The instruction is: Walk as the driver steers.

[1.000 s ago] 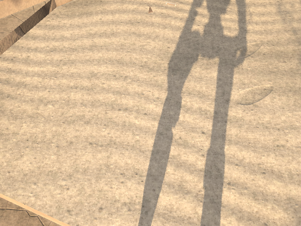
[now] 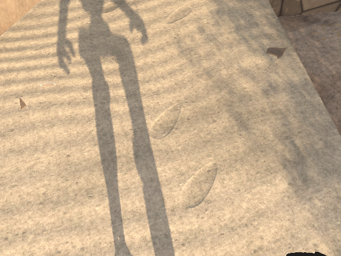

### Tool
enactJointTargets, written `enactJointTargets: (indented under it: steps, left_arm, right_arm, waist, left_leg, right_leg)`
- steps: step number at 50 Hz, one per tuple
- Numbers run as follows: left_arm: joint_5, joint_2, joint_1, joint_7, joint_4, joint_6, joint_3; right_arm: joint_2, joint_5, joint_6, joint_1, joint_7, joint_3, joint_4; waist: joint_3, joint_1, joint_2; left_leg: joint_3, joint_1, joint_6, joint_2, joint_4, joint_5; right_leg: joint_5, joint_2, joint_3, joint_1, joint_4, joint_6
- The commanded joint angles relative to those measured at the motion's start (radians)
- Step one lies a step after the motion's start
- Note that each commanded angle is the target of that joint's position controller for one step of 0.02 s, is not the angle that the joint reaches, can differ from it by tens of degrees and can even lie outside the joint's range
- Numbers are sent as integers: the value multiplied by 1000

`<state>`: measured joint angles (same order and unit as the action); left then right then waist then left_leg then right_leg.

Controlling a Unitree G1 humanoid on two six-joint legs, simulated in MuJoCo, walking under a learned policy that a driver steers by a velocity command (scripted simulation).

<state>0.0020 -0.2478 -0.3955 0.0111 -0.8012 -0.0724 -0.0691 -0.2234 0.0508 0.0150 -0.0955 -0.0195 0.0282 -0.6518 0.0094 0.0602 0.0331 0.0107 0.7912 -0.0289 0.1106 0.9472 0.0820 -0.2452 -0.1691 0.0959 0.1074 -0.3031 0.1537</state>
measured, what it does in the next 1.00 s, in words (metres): walks ahead, turning left: left foot, then right foot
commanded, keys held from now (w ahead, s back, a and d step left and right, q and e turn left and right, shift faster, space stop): w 0.20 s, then w+q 0.54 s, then no key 0.26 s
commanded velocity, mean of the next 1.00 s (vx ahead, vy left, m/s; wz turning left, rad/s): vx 0.45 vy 0.00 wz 0.19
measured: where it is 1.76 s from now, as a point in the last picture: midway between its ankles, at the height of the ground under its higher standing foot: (186, 228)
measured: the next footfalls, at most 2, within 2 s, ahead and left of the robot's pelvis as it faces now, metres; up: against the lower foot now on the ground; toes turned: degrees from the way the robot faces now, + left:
left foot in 0.22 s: +0.31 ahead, +0.10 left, +0.00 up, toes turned -1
right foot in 0.72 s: +0.63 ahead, -0.05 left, +0.00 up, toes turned +17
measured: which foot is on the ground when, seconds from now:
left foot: up 0.00-0.20, down 0.22-0.72, up 0.74-1.00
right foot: down 0.00-0.22, up 0.24-0.70, down 0.72-1.00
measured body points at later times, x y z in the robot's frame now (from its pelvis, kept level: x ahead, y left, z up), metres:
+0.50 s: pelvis +0.29 +0.04 +0.00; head +0.31 +0.06 +0.45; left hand +0.45 +0.28 -0.10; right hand +0.30 -0.23 -0.12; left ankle +0.27 +0.10 -0.74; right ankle +0.37 -0.12 -0.68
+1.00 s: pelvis +0.51 +0.02 +0.00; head +0.54 +0.01 +0.45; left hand +0.49 +0.29 -0.11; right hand +0.72 -0.19 -0.11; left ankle +0.52 +0.15 -0.69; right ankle +0.53 -0.08 -0.74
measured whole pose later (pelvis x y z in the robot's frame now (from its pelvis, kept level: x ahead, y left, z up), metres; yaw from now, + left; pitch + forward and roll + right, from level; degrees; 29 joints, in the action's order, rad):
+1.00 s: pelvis +0.51 +0.02 +0.00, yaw +16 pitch +2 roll +0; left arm -0.02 -0.24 -0.33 0.00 -0.79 -0.08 -0.02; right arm -0.28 0.03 0.00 -0.18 -0.03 0.06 -0.71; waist -0.03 0.03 0.05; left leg 0.05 0.54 0.00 -0.03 0.89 0.29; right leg -0.19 0.00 -0.07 0.20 -0.36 0.03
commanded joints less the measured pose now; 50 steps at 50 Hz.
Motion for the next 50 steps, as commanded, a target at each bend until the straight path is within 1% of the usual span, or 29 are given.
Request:
enactJointTargets:
  steps: [1, 5, 7, 9, 10, 11, 12, 13, 14, 15, 16, 18, 21, 24, 27, 31, 33, 34, 35, 36, 37, 38, 39, 40, 41, 43, 45, 48, 50]
  left_arm:
    - [-1, -112, -104, 5, 24, -8, -21]
    - [-16, -132, -136, 12, 7, -12, -19]
    - [-19, -150, -91, 14, 7, -18, -17]
    - [-26, -171, -70, 14, 2, -23, -19]
    - [-20, -174, -33, 10, 9, -25, -19]
    - [-18, -129, -18, 3, 44, -30, -5]
    - [23, -52, -192, -2, 44, -16, 5]
    - [-32, -126, -129, 0, 41, -14, 1]
    - [-35, -119, -31, -7, 67, -16, 1]
    - [-41, -113, 31, -13, 84, -18, 8]
    - [-47, -102, 59, -19, 96, -11, 11]
    - [-56, -79, 40, -28, 106, 9, 21]
    - [-59, -63, 76, -33, 123, 23, 32]
    - [-52, -50, 228, -34, 172, 26, 44]
    - [-41, -43, 343, -32, 199, 23, 52]
    - [-28, -57, 431, -27, 233, 9, 52]
    - [-26, -78, 386, -23, 231, 0, 44]
    - [-26, -90, 324, -18, 215, -5, 38]
    - [-33, -112, 224, -7, 188, -16, 27]
    - [-55, -178, 90, 9, 176, -27, 7]
    - [-76, -264, 8, 22, 179, -17, -12]
    - [-59, -263, 23, 20, 162, -2, -21]
    - [-47, -160, 74, 14, 174, 1, 1]
    - [-36, -97, 104, 6, 167, -6, 18]
    - [-34, -69, 124, 2, 159, -11, 28]
    - [-26, -70, 122, -2, 132, -25, 29]
    - [-23, -91, 113, -7, 110, -34, 25]
    - [-21, -102, 138, -9, 92, -24, 23]
    - [-19, -111, 129, -12, 77, -14, 21]
  right_arm:
    - [-49, -7, 8, 120, -9, 2, 80]
    - [-69, -20, 26, 205, -19, -1, 106]
    - [-90, -26, 35, 132, -13, 7, 89]
    - [-138, -31, 43, -57, 8, 31, 30]
    - [-157, -26, 54, -210, 23, 41, -8]
    - [-214, -5, 58, -374, 40, 57, -35]
    - [-297, 9, 55, -379, 31, 82, -50]
    - [-207, -39, 43, -328, 13, 68, -39]
    - [-159, -45, 41, -224, 10, 54, -32]
    - [-118, -39, 43, -191, 6, 45, -31]
    - [-108, -38, 49, -200, 8, 40, -43]
    - [-116, -46, 60, -224, 8, 41, -71]
    - [-153, -51, 69, -269, 7, 53, -91]
    - [-162, -51, 61, -306, 7, 59, -98]
    - [-177, -51, 56, -361, 6, 69, -105]
    - [-191, -38, 47, -397, 12, 76, -101]
    - [-205, -34, 41, -363, 17, 82, -86]
    - [-215, -35, 40, -335, 18, 85, -78]
    - [-207, -41, 43, -316, 14, 83, -72]
    - [-158, -53, 52, -307, 7, 69, -51]
    - [-72, -79, 53, -349, 10, 48, -17]
    - [-134, -53, 41, -401, 17, 56, -13]
    - [-152, -34, 25, -372, 21, 61, -43]
    - [-133, -27, 20, -320, 15, 57, -45]
    - [-116, -24, 13, -302, 10, 55, -45]
    - [-104, -10, -7, -305, 0, 53, -49]
    - [-97, -14, -13, -293, -5, 50, -46]
    - [-72, -18, -19, -231, -11, 33, -37]
    - [-58, -20, -22, -171, -13, 19, -26]
  waist:
    - [7, 38, -92]
    - [-31, 61, -101]
    - [-16, 6, -117]
    - [61, -79, -134]
    - [125, -165, -122]
    - [247, -225, -44]
    - [348, -123, 240]
    - [291, -121, 57]
    - [118, -80, 16]
    - [52, -75, -40]
    - [11, -62, -39]
    - [0, -27, 3]
    - [-2, -25, 28]
    - [-47, -62, 36]
    - [-36, -112, 43]
    - [-15, -146, 46]
    - [-3, -112, 56]
    - [14, -78, 57]
    - [57, -26, 21]
    - [164, 33, -77]
    - [258, 38, -247]
    - [251, -12, -306]
    - [133, -31, -139]
    - [61, -36, -68]
    - [38, -57, -83]
    - [37, -82, -149]
    - [64, -97, -160]
    - [63, -105, -165]
    - [58, -84, -187]
  left_leg:
    - [-58, 25, 1, -46, -163, -78]
    - [-84, -34, 51, -82, -319, -79]
    - [-90, -205, 93, -127, -387, -22]
    - [-92, -435, 132, -183, -427, 45]
    - [-55, -642, 163, -138, -492, -39]
    - [113, -892, 212, 38, -456, 3]
    - [622, -1140, 411, 326, -489, -104]
    - [731, -1030, 396, 265, -606, 0]
    - [574, -879, 372, 226, -645, 65]
    - [480, -784, 347, 178, -673, 6]
    - [410, -726, 327, 132, -688, -73]
    - [320, -650, 301, 70, -722, -165]
    - [265, -598, 303, 30, -750, -186]
    - [242, -557, 282, -3, -777, -124]
    - [249, -598, 251, -16, -742, -143]
    - [303, -677, 239, 6, -649, -233]
    - [344, -667, 213, 17, -594, -234]
    - [356, -644, 198, 9, -546, -239]
    - [331, -600, 172, -37, -431, -246]
    - [263, -507, 140, -97, -204, -117]
    - [110, -249, 104, -222, 57, 339]
    - [66, -120, 100, -213, 201, 486]
    - [90, -113, 95, -159, 262, 418]
    - [84, -138, 81, -145, 247, 371]
    - [79, -173, 68, -125, 207, 352]
    - [62, -237, 42, -132, 176, 333]
    - [65, -263, 29, -155, 138, 288]
    - [36, -321, 20, -147, -34, 203]
    - [-1, -400, 25, -139, -173, 143]
  right_leg:
    - [629, 250, 151, -163, 55, -3]
    - [731, 292, 163, -250, 44, -3]
    - [917, 297, 139, -224, -14, -25]
    - [1133, 288, 131, -219, -202, -49]
    - [1053, 265, 106, -134, -376, -53]
    - [701, 210, 66, 33, -640, -49]
    - [-226, 12, -26, 381, -1039, -117]
    - [-216, 61, 33, 451, -1087, -92]
    - [-119, 116, 22, 498, -1053, -97]
    - [-81, 146, -1, 501, -1007, -98]
    - [-75, 171, -13, 505, -967, -107]
    - [-70, 197, -31, 457, -875, -132]
    - [-49, 214, -66, 467, -765, -165]
    - [67, 230, -87, 494, -578, -192]
    - [179, 213, -92, 476, -427, -201]
    - [164, 176, -89, 438, -321, -193]
    - [101, 159, -74, 335, -253, -176]
    - [72, 142, -77, 237, -208, -164]
    - [83, 146, -70, 80, -140, -141]
    - [-30, 315, 89, -123, -98, -90]
    - [-166, 567, 429, -353, -29, -16]
    - [-111, 632, 666, -313, 7, 70]
    - [22, 584, 534, -209, -11, 74]
    - [249, 527, 368, -114, -19, 65]
    - [431, 478, 243, -56, -11, 40]
    - [715, 423, 105, 8, -16, 28]
    - [839, 413, 46, 18, -14, 35]
    - [815, 382, -47, 65, -3, 24]
    - [773, 362, -87, 100, -3, 14]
